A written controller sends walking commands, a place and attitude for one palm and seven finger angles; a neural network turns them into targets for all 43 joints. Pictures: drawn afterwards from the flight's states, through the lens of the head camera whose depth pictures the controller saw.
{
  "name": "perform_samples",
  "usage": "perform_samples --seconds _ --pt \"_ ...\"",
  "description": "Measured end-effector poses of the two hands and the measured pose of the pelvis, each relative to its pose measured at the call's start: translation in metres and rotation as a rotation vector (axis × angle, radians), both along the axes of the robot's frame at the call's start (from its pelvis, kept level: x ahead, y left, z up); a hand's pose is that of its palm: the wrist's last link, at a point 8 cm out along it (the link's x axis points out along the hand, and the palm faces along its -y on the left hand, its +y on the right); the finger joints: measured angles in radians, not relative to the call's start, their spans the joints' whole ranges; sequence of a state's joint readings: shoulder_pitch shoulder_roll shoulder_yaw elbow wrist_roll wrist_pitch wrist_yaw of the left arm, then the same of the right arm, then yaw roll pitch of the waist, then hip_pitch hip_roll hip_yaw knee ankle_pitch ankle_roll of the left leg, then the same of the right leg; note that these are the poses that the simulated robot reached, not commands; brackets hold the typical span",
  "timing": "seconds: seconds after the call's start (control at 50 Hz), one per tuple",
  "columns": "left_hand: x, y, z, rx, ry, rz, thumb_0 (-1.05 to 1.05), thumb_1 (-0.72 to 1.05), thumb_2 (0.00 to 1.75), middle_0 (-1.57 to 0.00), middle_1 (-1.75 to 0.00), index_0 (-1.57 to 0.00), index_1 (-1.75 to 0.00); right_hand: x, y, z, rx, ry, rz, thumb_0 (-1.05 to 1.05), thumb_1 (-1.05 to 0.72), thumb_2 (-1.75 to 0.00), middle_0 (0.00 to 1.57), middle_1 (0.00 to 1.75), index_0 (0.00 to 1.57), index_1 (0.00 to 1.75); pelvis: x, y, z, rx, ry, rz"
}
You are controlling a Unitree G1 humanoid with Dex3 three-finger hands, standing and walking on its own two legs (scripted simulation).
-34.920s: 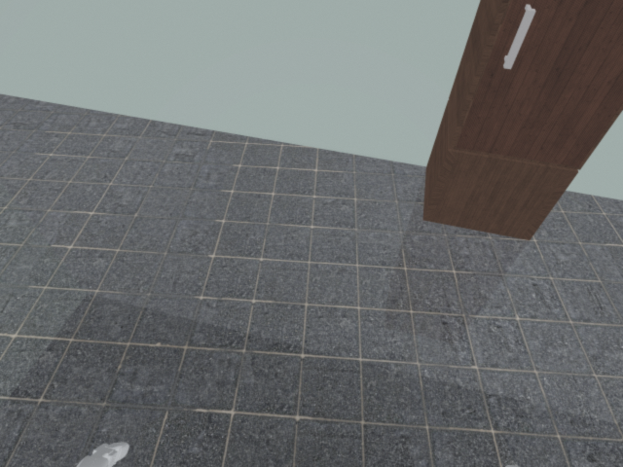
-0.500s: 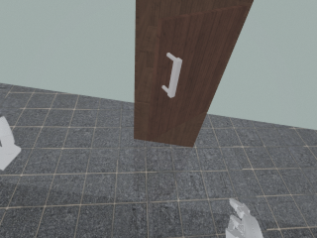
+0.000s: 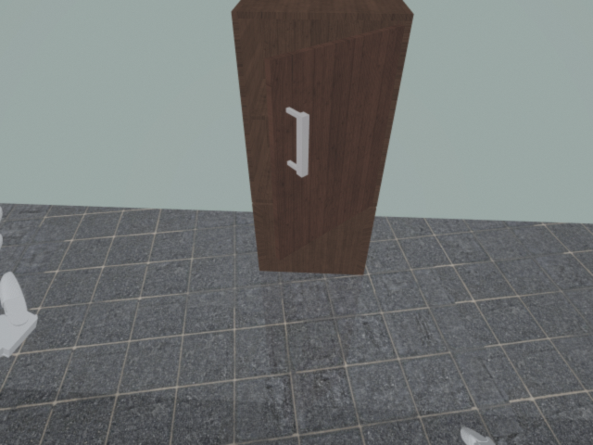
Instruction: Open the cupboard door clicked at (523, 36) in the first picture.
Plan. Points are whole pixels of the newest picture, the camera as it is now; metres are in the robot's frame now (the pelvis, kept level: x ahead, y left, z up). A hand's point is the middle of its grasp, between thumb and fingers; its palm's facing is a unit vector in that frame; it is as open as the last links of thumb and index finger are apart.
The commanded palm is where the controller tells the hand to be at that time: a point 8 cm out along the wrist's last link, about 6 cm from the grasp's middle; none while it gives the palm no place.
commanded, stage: stop stepping back and stand still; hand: left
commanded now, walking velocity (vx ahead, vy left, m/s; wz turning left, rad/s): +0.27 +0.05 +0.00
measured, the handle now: (296, 142) +0.75 +0.06 +0.06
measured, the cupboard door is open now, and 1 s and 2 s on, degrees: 42 42 42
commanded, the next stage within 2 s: let the arm hang, fingers relaxed in 0.88 s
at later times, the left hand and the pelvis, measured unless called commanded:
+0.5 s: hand (73, 294) +0.23 +0.27 +0.16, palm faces +0.38 -0.75 -0.53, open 7.4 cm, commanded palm +0.17 +0.32 +0.17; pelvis +0.03 +0.02 -0.01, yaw +0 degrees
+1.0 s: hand (64, 291) +0.24 +0.29 +0.14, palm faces +0.33 -0.79 -0.52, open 7.4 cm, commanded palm none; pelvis +0.04 +0.04 +0.00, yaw +0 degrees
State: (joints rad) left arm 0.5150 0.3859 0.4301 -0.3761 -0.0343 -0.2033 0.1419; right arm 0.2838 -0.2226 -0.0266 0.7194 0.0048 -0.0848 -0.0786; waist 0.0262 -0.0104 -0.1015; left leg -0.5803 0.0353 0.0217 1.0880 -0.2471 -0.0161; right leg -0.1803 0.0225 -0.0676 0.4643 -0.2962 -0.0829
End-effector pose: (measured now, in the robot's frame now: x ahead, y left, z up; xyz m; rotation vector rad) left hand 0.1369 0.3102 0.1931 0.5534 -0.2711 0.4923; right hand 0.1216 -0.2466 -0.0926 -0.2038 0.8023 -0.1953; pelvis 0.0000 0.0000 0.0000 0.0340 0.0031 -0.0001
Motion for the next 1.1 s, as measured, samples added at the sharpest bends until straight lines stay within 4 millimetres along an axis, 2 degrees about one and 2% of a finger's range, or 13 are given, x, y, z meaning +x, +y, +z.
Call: perform_samples --seconds 0.06,0.12,0.22,0.3,0.4,0.48,0.56,0.7,0.86,0.98,1.02,1.06,1.1 --pt "0.006 -0.001 -0.016 -0.061 0.054 0.010 0.01 0.89 0.90 -0.21 -0.30 -0.21 -0.30 0.001 0.002 0.003 -0.006 -0.018 0.000 0.02 -0.91 -0.90 0.20 0.30 0.20 0.30 -0.001 0.004 0.004 0.014 0.005 0.011" --pt "0.013 -0.006 -0.023 -0.079 0.075 -0.019 0.02 0.89 0.90 -0.21 -0.30 -0.21 -0.30 0.005 0.007 0.007 -0.030 -0.019 0.017 0.02 -0.91 -0.90 0.20 0.30 0.20 0.30 -0.002 0.008 0.005 0.024 0.007 0.020" --pt "0.021 0.000 -0.011 -0.015 -0.003 -0.088 0.02 0.88 0.90 -0.21 -0.30 -0.21 -0.30 0.023 0.020 0.010 -0.072 -0.069 0.029 0.02 -0.91 -0.90 0.20 0.30 0.20 0.30 0.005 0.022 -0.008 -0.010 0.009 0.012" --pt "0.033 0.008 0.002 0.064 -0.045 -0.093 0.02 0.88 0.90 -0.21 -0.30 -0.21 -0.30 0.038 0.036 0.010 -0.021 -0.096 0.027 0.02 -0.91 -0.90 0.20 0.30 0.20 0.30 0.010 0.022 -0.011 0.010 -0.004 0.002" --pt "0.047 0.003 0.003 0.100 0.018 -0.073 0.02 0.89 0.90 -0.21 -0.30 -0.21 -0.30 0.051 0.049 -0.006 0.073 -0.097 0.058 0.01 -0.91 -0.90 0.20 0.30 0.20 0.30 0.019 0.018 -0.014 -0.015 -0.015 0.016" --pt "0.051 -0.006 -0.010 0.060 0.116 -0.084 0.01 0.89 0.90 -0.21 -0.30 -0.21 -0.30 0.052 0.048 -0.016 0.107 -0.022 0.051 0.01 -0.91 -0.90 0.20 0.30 0.21 0.30 0.026 0.017 -0.010 -0.012 -0.001 0.013" --pt "0.052 -0.003 -0.018 0.044 0.180 -0.077 0.01 0.88 0.90 -0.21 -0.30 -0.21 -0.30 0.052 0.042 -0.010 0.074 0.027 0.041 0.01 -0.91 -0.90 0.20 0.30 0.21 0.30 0.032 0.018 -0.002 0.010 0.006 -0.003" --pt "0.066 0.012 -0.017 0.020 0.096 -0.083 0.02 0.88 0.90 -0.22 -0.30 -0.21 -0.30 0.068 0.034 0.001 -0.016 0.003 0.031 0.02 -0.91 -0.90 0.20 0.30 0.20 0.30 0.042 0.029 -0.006 -0.022 -0.010 0.006" --pt "0.074 0.016 -0.012 0.038 0.103 -0.118 0.02 0.89 0.90 -0.21 -0.30 -0.21 -0.30 0.088 0.047 0.017 0.008 -0.084 0.037 0.01 -0.91 -0.90 0.20 0.30 0.20 0.30 0.042 0.035 -0.003 -0.034 0.006 -0.008" --pt "0.066 0.019 -0.019 0.011 0.155 -0.121 0.01 0.89 0.90 -0.21 -0.30 -0.21 -0.30 0.083 0.057 0.016 0.032 -0.084 0.035 0.01 -0.91 -0.90 0.20 0.30 0.20 0.30 0.037 0.039 -0.002 -0.040 0.010 -0.013" --pt "0.070 0.025 -0.046 -0.008 0.238 -0.128 0.01 0.89 0.90 -0.21 -0.30 -0.21 -0.30 0.079 0.058 0.007 0.050 -0.072 0.078 0.01 -0.91 -0.90 0.20 0.30 0.20 0.30 0.033 0.042 -0.005 -0.041 0.022 0.003" --pt "0.073 0.034 -0.100 -0.102 0.441 -0.092 0.01 0.89 0.90 -0.21 -0.30 -0.20 -0.30 0.072 0.056 -0.010 0.059 -0.008 0.115 0.01 -0.91 -0.90 0.20 0.30 0.20 0.30 0.028 0.047 -0.008 -0.037 0.030 0.016" --pt "0.064 0.034 -0.163 -0.225 0.677 -0.038 0.00 0.90 0.90 -0.20 -0.30 -0.20 -0.30 0.061 0.053 -0.026 0.062 0.057 0.119 0.01 -0.91 -0.90 0.20 0.30 0.20 0.30 0.024 0.049 -0.012 -0.032 0.033 0.020"
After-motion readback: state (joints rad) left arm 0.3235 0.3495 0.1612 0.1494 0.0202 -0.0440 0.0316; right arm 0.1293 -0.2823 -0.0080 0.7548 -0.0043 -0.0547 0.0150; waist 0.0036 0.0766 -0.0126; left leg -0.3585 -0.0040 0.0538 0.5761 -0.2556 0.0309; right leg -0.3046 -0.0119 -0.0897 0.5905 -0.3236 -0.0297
